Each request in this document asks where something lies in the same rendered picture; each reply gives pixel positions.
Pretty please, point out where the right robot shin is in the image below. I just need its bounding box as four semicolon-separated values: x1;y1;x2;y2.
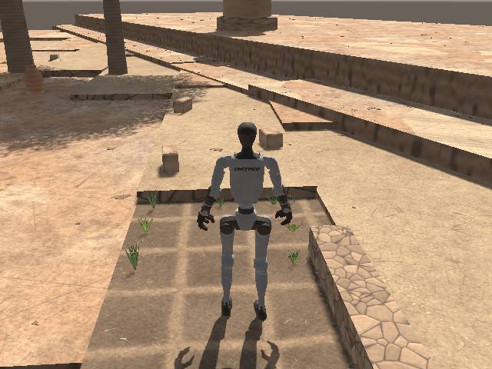
255;258;268;310

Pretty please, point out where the left robot upper arm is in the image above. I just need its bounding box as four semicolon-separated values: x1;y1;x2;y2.
209;155;231;198

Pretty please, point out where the robot left forearm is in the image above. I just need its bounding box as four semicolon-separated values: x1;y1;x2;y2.
200;186;216;216

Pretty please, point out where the left robot hand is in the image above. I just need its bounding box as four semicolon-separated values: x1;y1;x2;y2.
197;212;214;231

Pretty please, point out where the right robot foot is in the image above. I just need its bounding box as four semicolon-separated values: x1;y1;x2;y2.
254;300;267;321

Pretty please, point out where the robot right forearm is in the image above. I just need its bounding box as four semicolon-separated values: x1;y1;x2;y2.
277;185;291;213

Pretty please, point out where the right robot hand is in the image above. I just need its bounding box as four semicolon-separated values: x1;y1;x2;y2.
275;210;293;225

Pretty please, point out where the right robot upper arm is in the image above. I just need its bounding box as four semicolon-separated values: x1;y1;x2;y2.
263;155;284;197

